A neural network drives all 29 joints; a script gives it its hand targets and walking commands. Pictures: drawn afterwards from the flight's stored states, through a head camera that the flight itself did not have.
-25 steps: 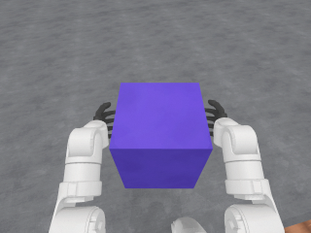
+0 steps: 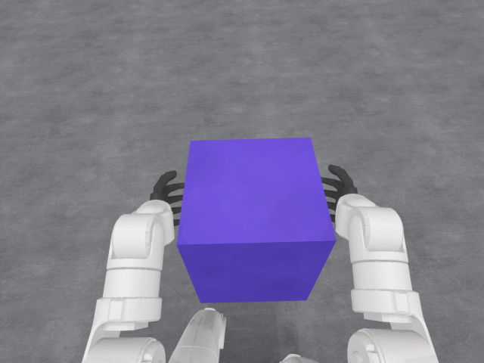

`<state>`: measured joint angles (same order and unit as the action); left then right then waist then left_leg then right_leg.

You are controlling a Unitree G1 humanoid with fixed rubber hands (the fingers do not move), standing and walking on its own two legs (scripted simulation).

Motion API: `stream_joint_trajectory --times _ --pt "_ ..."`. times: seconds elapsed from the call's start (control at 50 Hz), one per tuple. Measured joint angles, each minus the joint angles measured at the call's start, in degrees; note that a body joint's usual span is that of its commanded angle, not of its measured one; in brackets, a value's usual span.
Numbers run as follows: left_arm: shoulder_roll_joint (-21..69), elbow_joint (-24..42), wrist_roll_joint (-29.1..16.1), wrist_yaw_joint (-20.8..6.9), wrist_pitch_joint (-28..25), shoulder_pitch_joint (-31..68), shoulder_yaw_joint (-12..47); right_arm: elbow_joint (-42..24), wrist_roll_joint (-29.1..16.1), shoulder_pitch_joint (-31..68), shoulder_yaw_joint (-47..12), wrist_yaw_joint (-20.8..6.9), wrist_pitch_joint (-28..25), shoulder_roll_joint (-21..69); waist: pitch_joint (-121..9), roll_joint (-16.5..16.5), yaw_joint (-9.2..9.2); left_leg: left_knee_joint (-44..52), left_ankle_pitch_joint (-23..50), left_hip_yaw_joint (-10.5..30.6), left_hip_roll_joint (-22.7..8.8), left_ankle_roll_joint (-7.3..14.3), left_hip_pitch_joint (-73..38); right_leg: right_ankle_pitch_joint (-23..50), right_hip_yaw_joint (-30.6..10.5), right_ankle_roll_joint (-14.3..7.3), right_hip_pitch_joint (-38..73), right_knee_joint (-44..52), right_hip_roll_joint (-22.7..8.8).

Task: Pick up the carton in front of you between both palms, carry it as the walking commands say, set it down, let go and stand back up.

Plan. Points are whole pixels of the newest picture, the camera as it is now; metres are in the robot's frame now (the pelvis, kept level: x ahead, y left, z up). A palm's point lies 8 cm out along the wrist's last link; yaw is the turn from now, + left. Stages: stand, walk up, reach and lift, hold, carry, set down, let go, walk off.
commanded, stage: carry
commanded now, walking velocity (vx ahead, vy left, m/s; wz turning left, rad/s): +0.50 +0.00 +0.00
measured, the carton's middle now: (252, 225) +0.35 +0.03 -0.03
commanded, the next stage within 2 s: none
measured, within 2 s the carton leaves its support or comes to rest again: neither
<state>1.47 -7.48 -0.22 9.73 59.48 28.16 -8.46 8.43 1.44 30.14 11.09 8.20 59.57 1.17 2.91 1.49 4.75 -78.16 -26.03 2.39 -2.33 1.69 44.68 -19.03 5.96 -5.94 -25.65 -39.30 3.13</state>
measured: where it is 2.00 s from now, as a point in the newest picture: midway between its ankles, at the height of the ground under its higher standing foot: (258, 163)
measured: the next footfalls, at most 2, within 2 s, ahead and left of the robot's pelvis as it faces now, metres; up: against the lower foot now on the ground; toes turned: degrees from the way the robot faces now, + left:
left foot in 0.20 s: +0.35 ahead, +0.12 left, +0.00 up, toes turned +2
right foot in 0.66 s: +0.59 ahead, -0.10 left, +0.00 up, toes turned -11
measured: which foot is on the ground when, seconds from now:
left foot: up 0.00-0.18, down 0.20-0.70, up 0.72-1.00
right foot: down 0.00-0.20, up 0.22-0.64, down 0.66-1.00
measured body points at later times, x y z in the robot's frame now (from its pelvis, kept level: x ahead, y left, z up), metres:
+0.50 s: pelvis +0.34 +0.04 +0.04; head +0.35 +0.06 +0.49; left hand +0.67 +0.17 +0.11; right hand +0.65 -0.13 +0.12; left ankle +0.31 +0.12 -0.72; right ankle +0.40 -0.11 -0.67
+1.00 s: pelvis +0.63 +0.00 +0.03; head +0.60 -0.01 +0.48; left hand +0.89 +0.16 +0.12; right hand +0.90 -0.15 +0.11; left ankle +0.74 +0.14 -0.68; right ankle +0.55 -0.09 -0.72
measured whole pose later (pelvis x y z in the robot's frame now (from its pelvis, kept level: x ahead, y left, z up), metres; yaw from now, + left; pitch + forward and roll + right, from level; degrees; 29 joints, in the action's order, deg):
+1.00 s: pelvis +0.63 +0.00 +0.03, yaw +1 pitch +4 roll +1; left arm 7.4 17.5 5.8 5.4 68.6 7.1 -5.2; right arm -18.2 6.8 7.5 5.8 4.6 68.7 7.5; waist -8.9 0.2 1.1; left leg -36.3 -8.2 -6.9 -5.7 -0.9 32.8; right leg -14.4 11.6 -1.2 -4.0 -14.4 -2.1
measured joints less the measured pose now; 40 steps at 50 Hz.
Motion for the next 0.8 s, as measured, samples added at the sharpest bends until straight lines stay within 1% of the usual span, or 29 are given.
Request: stream_joint_trajectory --times 0.04,0.1,0.14,0.18,0.2,0.22,0.26,0.28,0.3,0.34,0.38,0.42,0.46,0.52,0.6,0.64,0.66,0.68,0.7,0.72,0.76,0.78,0.8 --pt "0.27 0.52 -0.63 0.05 -1.56 -0.99 -0.04 -2.27 0.89 -2.11 0.37 -0.13 -1.07 1.13 0.71 0.10 0.72 8.59 4.92 -0.52 -0.89 -0.03 2.80 -2.15 -0.34 0.57 2.61 0.81 -0.14" --pt "0.80 0.61 -0.98 -0.04 -3.67 -2.12 0.36 -4.74 2.00 -5.26 0.69 -0.14 -3.00 2.39 0.37 -0.39 1.11 24.30 13.46 -1.70 -0.66 0.30 2.16 -5.05 -0.92 1.59 7.64 3.42 -0.50" --pt "0.91 0.58 -0.93 -0.23 -4.72 -2.60 0.79 -5.72 2.26 -6.72 0.70 -0.27 -4.08 2.73 -0.47 -0.99 0.72 35.96 19.58 -3.34 0.50 0.38 -1.60 -7.34 -1.19 2.33 11.43 4.75 -0.98" --pt "0.71 0.96 -0.84 -0.42 -5.31 -3.15 1.09 -5.86 2.40 -7.19 0.36 -0.35 -4.87 2.87 -1.60 -1.16 -0.40 46.86 26.50 -6.18 1.75 0.71 -8.23 -9.86 -0.69 3.19 14.36 2.43 -1.68" --pt "0.22 1.25 -0.79 -0.60 -5.45 -3.14 1.25 -5.60 2.51 -6.93 0.18 -0.35 -5.33 3.06 -2.16 -1.57 -1.34 48.36 26.94 -7.07 2.28 1.32 -10.72 -10.72 -0.43 3.73 14.39 -1.42 -2.43" --pt "-0.50 1.11 -0.77 -0.89 -5.62 -2.39 1.38 -5.17 2.77 -6.25 0.01 -0.35 -5.98 3.17 -2.13 -2.70 -2.32 46.47 24.32 -7.78 3.06 2.02 -11.08 -10.31 -1.66 4.41 12.64 -7.80 -3.14" --pt "-1.34 1.27 -0.54 -1.27 -5.26 -1.57 1.53 -4.45 2.68 -5.09 -0.69 -0.23 -6.16 2.74 -2.02 -2.81 -3.93 45.07 19.74 -8.12 3.31 2.94 -12.67 -10.10 -4.14 5.23 7.32 -21.29 -2.27" --pt "-1.24 1.57 -0.31 -1.32 -4.74 -1.52 1.47 -4.51 2.36 -5.02 -0.92 -0.13 -5.76 2.47 -2.15 -2.34 -4.57 46.10 18.74 -8.01 3.17 3.07 -14.14 -9.41 -4.36 5.39 4.77 -25.46 -1.96" --pt "-0.92 1.81 0.02 -1.51 -4.18 -1.59 1.20 -4.81 1.39 -5.16 -0.97 -0.83 -5.13 2.27 -2.40 -1.74 -5.12 47.86 19.04 -7.78 2.86 2.16 -15.85 -8.23 -4.16 5.53 2.51 -27.29 -1.91" --pt "0.10 2.73 0.93 -1.65 -2.90 -2.09 0.79 -5.58 0.77 -5.87 -0.98 -0.85 -3.98 1.98 -3.11 -0.73 -5.89 51.96 18.82 -7.49 2.34 2.38 -19.65 -5.73 -3.49 5.96 -0.99 -25.20 -2.41" --pt "1.23 3.95 2.19 -1.94 -1.71 -2.82 0.57 -6.69 0.29 -6.71 -0.75 -0.87 -2.83 1.88 -3.94 -0.08 -6.40 56.04 18.71 -7.26 1.78 2.65 -23.55 -4.12 -2.96 6.54 -3.28 -19.24 -3.10" --pt "2.29 5.51 3.36 -2.20 -0.74 -3.93 0.45 -7.83 0.13 -7.50 -0.44 -1.06 -1.83 2.03 -5.07 0.17 -6.75 59.16 18.35 -6.97 1.30 2.42 -27.06 -2.70 -2.57 6.98 -4.91 -12.84 -3.71" --pt "3.26 7.44 4.51 -2.13 0.16 -5.53 0.50 -8.92 0.45 -8.33 -0.28 -1.43 -0.93 2.52 -6.43 -0.04 -6.88 61.26 17.39 -6.72 1.07 2.04 -30.31 0.17 -2.15 7.23 -5.83 -6.66 -4.37" --pt "4.39 11.01 5.49 -2.26 1.74 -8.74 0.43 -10.68 1.21 -9.98 -0.38 -2.21 0.44 3.53 -8.69 -0.71 -6.50 63.12 14.99 -6.57 1.10 1.27 -35.00 5.92 -0.95 7.33 -5.94 1.37 -5.28" --pt "5.28 16.24 5.82 -2.64 4.24 -13.52 0.25 -14.23 2.86 -13.32 -1.40 -3.00 2.65 5.50 -11.48 -1.21 -5.60 63.16 10.10 -6.58 1.38 -0.04 -40.81 11.90 1.65 7.28 -3.64 9.68 -5.72" --pt "5.76 18.54 5.82 -3.04 5.41 -15.56 0.06 -16.66 3.80 -15.39 -1.93 -3.23 3.88 6.57 -12.56 -1.01 -5.27 60.85 6.35 -6.30 1.30 -0.90 -42.95 12.99 3.52 6.95 -0.88 13.68 -5.50" --pt "6.06 19.51 5.86 -3.29 5.94 -16.22 -0.03 -18.07 4.22 -16.39 -2.11 -3.31 4.50 7.01 -12.94 -0.92 -5.20 58.07 3.68 -5.96 1.17 -1.38 -43.35 12.32 4.57 6.60 0.99 15.20 -5.36" --pt "6.70 19.91 6.01 -3.49 6.04 -16.73 -0.01 -19.39 4.50 -17.38 -2.22 -3.46 5.02 6.96 -13.32 -0.09 -4.98 53.25 0.59 -5.91 0.35 -1.76 -42.45 14.34 5.39 5.13 1.79 14.70 -4.96" --pt "6.83 19.56 6.29 -3.70 5.94 -17.21 0.87 -20.30 4.52 -18.53 -2.26 -3.59 5.50 6.60 -13.57 0.96 -4.67 45.95 -0.14 -6.02 -0.87 -1.86 -39.74 13.32 6.28 3.68 1.65 12.22 -4.59" --pt "6.62 19.06 6.41 -3.80 6.25 -17.55 1.87 -21.04 4.57 -19.67 -2.36 -3.63 6.14 6.32 -13.51 1.10 -4.30 37.46 -0.16 -5.49 -0.97 -1.80 -36.10 11.19 6.77 2.71 1.96 10.58 -4.66" --pt "6.29 19.18 6.37 -3.85 7.51 -18.48 2.83 -22.04 4.86 -21.17 -2.66 -3.62 7.57 6.39 -12.76 0.28 -3.85 23.26 -0.13 -5.15 -0.26 -1.24 -28.37 8.28 6.92 2.01 4.00 10.87 -5.06" --pt "6.19 19.77 6.29 -3.87 8.06 -19.10 2.97 -22.48 5.00 -21.58 -2.98 -3.61 8.14 6.49 -12.31 -0.11 -3.72 19.14 0.98 -5.49 -0.28 -1.03 -24.90 8.01 6.84 2.31 5.38 12.08 -5.18" --pt "6.12 20.51 6.22 -3.88 8.46 -19.72 3.05 -22.86 5.05 -21.83 -3.46 -3.59 8.57 6.41 -11.91 -0.34 -3.60 17.39 2.69 -5.91 -0.63 -0.99 -21.91 8.02 6.75 2.58 6.84 13.56 -5.15"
